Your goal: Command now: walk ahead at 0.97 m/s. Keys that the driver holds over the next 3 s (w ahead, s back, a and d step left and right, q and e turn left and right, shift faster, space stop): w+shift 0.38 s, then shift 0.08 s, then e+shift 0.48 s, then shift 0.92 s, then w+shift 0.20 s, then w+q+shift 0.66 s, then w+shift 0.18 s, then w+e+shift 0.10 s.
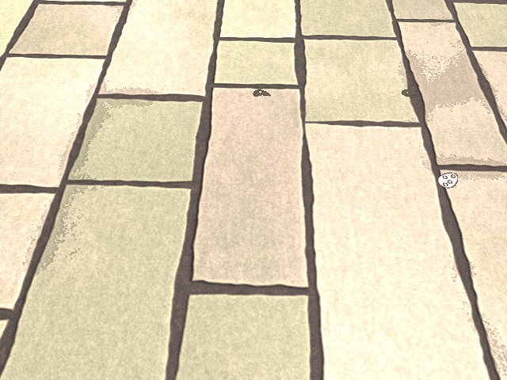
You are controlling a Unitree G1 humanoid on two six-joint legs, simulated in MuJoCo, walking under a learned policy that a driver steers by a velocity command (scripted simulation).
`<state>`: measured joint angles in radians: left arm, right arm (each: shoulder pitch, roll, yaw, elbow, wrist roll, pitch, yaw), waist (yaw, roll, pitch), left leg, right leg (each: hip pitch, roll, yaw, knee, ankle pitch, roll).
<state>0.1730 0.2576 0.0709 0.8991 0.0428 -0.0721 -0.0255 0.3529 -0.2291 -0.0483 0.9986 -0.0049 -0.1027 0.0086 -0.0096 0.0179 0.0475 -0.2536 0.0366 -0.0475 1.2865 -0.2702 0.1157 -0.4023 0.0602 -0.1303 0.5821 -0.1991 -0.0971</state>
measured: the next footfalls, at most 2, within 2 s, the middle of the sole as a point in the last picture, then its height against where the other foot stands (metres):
left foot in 0.36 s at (226, 336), level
right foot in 0.80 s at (288, 243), level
